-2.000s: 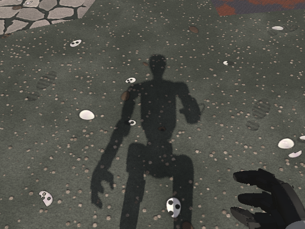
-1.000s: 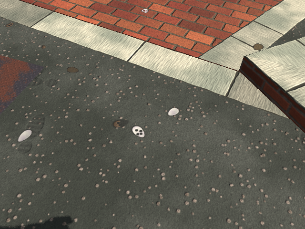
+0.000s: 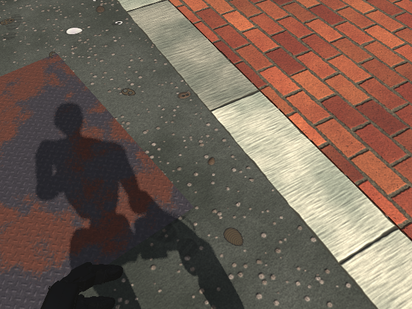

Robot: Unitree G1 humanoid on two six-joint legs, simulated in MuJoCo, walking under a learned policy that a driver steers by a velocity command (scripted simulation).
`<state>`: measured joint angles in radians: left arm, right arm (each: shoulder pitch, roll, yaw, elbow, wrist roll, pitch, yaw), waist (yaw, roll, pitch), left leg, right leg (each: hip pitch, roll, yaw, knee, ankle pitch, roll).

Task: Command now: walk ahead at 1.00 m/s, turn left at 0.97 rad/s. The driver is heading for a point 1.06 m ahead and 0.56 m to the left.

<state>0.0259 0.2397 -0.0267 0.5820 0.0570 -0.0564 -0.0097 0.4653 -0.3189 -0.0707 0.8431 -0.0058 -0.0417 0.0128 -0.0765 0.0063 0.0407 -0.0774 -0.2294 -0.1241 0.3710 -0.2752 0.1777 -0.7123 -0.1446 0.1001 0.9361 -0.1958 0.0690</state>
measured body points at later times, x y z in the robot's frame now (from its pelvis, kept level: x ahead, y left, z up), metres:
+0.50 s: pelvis +0.44 -0.02 -0.01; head +0.46 +0.00 +0.44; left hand +0.24 +0.21 -0.13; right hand +0.79 -0.09 -0.04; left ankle +0.56 +0.14 -0.67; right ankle +0.33 -0.19 -0.73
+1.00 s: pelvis +0.84 +0.23 -0.01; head +0.87 +0.25 +0.43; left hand +0.89 +0.55 -0.09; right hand +0.98 -0.02 -0.14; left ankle +0.64 +0.14 -0.73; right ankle +1.11 +0.27 -0.70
